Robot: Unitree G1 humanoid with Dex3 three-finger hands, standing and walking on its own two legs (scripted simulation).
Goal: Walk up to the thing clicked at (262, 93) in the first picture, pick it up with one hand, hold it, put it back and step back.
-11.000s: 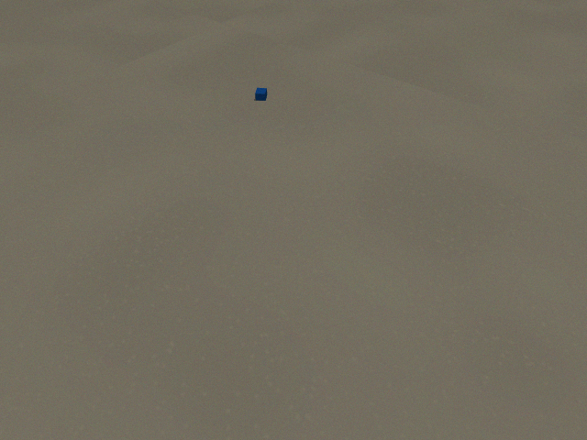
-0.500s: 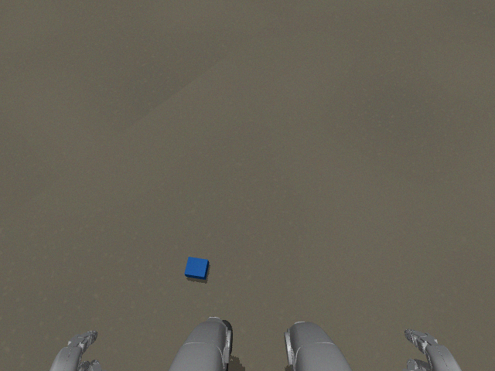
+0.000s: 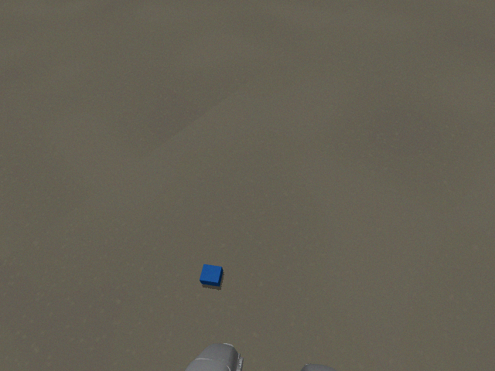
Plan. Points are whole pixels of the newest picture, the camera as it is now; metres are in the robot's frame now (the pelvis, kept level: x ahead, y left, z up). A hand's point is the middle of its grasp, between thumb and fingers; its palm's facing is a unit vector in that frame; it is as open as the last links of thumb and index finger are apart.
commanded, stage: walk up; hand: left
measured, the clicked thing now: (211, 275) +0.51 +0.24 -0.74
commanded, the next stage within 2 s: stand in 1.40 s
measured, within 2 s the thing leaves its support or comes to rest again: neither
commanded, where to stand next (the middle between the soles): +0.14 -0.04 m, yaw +1 degrees
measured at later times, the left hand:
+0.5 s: hand out of the picture +0.09 +0.25 -0.15, palm faces +0.01 -0.92 -0.40, open 7.4 cm
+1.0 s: hand out of the picture +0.09 +0.31 -0.16, palm faces +0.04 -0.91 -0.41, open 7.4 cm
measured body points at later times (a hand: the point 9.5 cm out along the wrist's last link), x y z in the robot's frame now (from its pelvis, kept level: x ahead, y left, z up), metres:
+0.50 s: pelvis +0.02 -0.03 -0.01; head +0.04 -0.04 +0.44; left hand +0.09 +0.29 -0.12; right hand +0.09 -0.35 -0.13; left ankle -0.03 +0.12 -0.72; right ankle +0.12 -0.16 -0.73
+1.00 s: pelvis +0.03 +0.02 -0.01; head +0.06 +0.04 +0.44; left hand +0.09 +0.36 -0.13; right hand +0.08 -0.30 -0.12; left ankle +0.01 +0.13 -0.73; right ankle +0.05 -0.12 -0.70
